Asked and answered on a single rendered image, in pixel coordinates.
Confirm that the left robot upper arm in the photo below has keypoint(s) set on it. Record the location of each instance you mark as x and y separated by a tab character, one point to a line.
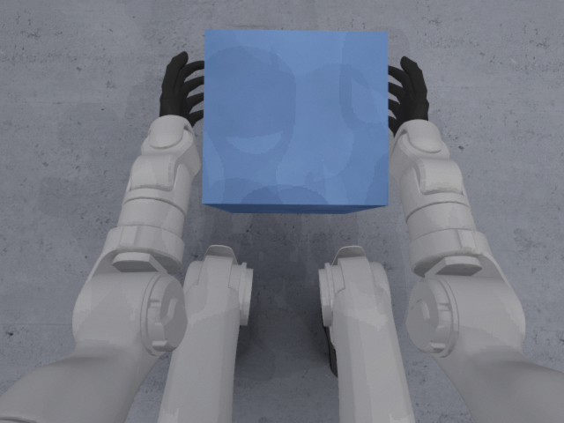
123	323

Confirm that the left robot hand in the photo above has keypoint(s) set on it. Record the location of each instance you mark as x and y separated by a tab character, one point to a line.
173	100

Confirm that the robot left thigh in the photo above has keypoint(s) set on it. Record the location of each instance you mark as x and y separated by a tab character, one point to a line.
200	379

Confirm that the robot left forearm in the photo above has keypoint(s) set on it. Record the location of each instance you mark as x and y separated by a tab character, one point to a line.
148	235

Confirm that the robot right foot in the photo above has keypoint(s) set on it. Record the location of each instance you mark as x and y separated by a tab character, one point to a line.
332	351

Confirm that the carton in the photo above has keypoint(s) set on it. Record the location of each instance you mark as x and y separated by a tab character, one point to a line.
295	121

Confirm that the right robot upper arm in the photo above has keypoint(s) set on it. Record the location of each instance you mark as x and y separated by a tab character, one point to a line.
474	329

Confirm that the robot right forearm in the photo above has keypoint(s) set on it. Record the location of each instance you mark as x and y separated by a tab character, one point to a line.
444	239

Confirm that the right robot hand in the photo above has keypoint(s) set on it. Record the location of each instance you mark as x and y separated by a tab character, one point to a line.
412	95

